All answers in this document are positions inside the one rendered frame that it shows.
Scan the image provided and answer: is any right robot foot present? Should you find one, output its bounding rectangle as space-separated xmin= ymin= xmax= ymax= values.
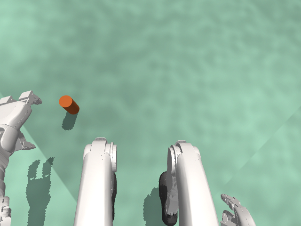
xmin=159 ymin=171 xmax=178 ymax=226

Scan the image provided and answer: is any left robot hand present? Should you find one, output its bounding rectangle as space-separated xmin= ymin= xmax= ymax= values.
xmin=0 ymin=90 xmax=42 ymax=151

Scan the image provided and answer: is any left robot arm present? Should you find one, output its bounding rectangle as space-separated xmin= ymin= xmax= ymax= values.
xmin=0 ymin=124 xmax=19 ymax=226

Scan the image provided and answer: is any right robot hand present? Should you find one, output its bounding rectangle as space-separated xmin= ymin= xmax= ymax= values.
xmin=220 ymin=194 xmax=256 ymax=226

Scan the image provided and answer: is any can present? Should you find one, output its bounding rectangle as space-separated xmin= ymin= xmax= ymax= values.
xmin=59 ymin=95 xmax=79 ymax=114

